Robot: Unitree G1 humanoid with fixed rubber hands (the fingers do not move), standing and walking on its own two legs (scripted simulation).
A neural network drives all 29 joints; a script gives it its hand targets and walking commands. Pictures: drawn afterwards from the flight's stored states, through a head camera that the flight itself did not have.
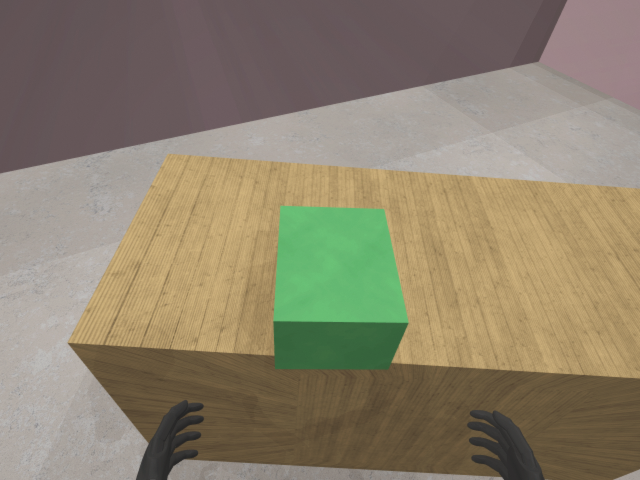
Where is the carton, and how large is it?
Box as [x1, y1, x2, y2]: [273, 206, 408, 369]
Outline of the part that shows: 280,206 273,319 275,368 387,369 408,322 384,210 369,208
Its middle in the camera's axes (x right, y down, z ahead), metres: +0.02 +0.08 +0.65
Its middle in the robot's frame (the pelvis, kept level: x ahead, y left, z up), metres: +0.43 -0.02 -0.05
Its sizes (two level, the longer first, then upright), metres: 0.232 0.184 0.143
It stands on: a pedestal, 0.66 m high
